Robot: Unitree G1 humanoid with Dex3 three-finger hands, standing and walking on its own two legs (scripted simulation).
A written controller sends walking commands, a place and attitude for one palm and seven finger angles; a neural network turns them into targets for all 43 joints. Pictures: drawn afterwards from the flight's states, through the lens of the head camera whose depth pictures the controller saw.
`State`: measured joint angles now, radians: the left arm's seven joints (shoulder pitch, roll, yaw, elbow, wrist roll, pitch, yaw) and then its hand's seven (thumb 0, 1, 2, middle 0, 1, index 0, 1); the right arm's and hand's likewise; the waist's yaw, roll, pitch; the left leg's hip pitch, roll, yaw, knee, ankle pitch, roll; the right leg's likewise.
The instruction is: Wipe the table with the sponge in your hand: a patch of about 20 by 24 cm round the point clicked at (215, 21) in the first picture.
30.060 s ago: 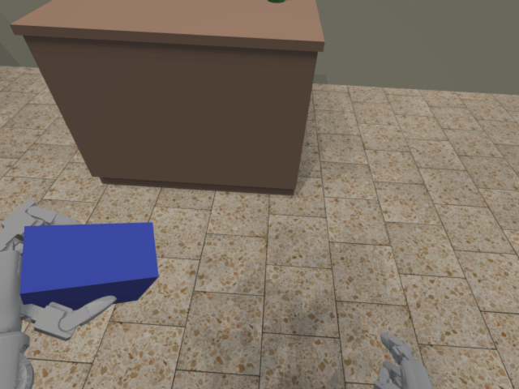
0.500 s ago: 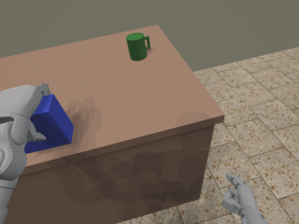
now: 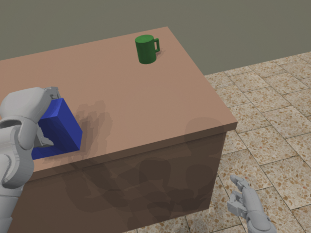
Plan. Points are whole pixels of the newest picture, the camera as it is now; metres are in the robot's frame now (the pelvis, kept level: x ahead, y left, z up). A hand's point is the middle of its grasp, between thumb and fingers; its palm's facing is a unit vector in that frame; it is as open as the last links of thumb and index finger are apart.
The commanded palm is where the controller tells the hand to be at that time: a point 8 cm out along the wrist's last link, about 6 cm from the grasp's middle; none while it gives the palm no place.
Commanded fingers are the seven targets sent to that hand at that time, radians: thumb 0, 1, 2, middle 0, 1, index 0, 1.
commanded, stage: move the sponge above the wiping area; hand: left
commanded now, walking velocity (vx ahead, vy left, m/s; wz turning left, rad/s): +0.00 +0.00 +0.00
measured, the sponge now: (51, 135) +0.27 +0.32 +0.14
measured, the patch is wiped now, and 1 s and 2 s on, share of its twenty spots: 0.00 0.00 0.00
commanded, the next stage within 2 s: lower the sponge onto the table in 1.96 s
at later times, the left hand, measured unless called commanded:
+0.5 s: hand (42, 124) +0.27 +0.31 +0.19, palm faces +0.05 +0.02 -1.00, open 10.7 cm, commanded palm +0.23 +0.31 +0.28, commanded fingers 0.00 0.10 1.30 -1.20 -1.60 -1.20 -1.60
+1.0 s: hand (41, 120) +0.26 +0.30 +0.21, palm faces +0.13 +0.03 -0.99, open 10.7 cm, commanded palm +0.22 +0.31 +0.28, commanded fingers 0.00 0.10 1.30 -1.20 -1.60 -1.20 -1.60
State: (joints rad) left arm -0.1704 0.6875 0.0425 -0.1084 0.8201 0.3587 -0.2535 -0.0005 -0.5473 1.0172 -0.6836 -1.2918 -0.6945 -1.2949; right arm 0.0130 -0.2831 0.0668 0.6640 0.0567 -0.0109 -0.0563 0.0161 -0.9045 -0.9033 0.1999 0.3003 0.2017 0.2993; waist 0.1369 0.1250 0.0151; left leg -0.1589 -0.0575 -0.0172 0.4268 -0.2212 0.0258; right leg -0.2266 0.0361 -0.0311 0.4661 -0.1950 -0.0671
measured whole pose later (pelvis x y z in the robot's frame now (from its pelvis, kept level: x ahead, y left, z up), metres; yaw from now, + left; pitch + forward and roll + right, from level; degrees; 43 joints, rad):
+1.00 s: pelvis -0.01 -0.01 +0.00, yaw +0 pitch -4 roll +1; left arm -0.16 0.69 0.05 -0.13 0.79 0.31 -0.19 0.00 -0.55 1.02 -0.69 -1.29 -0.70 -1.29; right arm 0.02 -0.28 0.06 0.69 0.05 -0.03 -0.07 0.02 -0.91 -0.90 0.20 0.30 0.20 0.30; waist 0.15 0.13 0.02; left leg -0.15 -0.05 -0.01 0.44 -0.22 0.01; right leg -0.22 0.05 -0.03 0.48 -0.19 -0.08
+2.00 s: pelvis -0.01 +0.00 +0.00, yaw +0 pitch -3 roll +1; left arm -0.19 0.69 0.07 -0.08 0.81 0.40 -0.23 0.00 -0.55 1.02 -0.68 -1.29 -0.69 -1.30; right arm 0.01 -0.28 0.06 0.67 0.06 -0.01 -0.06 0.02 -0.90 -0.90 0.20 0.30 0.20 0.30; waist 0.14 0.13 0.01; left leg -0.16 -0.06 -0.01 0.43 -0.21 0.03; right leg -0.23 0.03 -0.03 0.46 -0.18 -0.06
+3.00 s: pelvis -0.01 -0.01 +0.00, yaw +0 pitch -4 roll +1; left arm -0.13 0.66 0.03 -0.04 0.82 0.23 -0.18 0.00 -0.55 1.02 -0.69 -1.29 -0.70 -1.29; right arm 0.06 -0.28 0.05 0.68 0.05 -0.04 -0.09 0.02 -0.91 -0.90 0.20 0.30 0.20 0.30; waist 0.13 0.12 0.03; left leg -0.15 -0.04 -0.02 0.45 -0.23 0.01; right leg -0.21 0.05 -0.03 0.46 -0.19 -0.08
